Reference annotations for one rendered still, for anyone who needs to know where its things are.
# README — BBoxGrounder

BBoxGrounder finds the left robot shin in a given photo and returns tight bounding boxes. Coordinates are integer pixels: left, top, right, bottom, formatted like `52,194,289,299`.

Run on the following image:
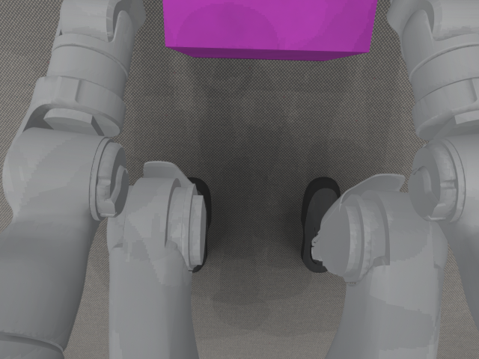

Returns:
106,161,197,267

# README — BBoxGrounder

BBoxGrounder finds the right robot upper arm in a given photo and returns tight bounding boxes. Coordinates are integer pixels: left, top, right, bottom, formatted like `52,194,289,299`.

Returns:
407,133,479,332

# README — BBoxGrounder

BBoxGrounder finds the robot right foot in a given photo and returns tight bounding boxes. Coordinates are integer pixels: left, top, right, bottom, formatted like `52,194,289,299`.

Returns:
301,177,341,273

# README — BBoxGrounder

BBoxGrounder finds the carton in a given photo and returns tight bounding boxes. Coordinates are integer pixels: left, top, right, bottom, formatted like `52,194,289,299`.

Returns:
162,0,377,61

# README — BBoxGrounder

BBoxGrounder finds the left robot upper arm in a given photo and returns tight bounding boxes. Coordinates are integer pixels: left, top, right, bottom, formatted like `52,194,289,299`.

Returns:
0,127,129,359

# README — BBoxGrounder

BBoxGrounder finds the left robot forearm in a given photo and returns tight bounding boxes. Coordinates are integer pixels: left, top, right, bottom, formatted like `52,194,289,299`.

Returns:
2,0,146,205

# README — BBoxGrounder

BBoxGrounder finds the right robot forearm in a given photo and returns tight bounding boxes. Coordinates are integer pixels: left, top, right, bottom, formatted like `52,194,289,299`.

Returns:
386,0,479,141

